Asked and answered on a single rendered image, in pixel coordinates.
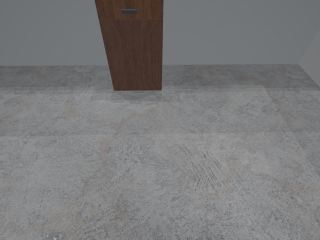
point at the cabinet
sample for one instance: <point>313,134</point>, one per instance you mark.
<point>134,51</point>

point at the drawer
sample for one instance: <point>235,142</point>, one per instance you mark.
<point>146,9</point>

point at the handle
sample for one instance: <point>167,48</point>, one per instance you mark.
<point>129,11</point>

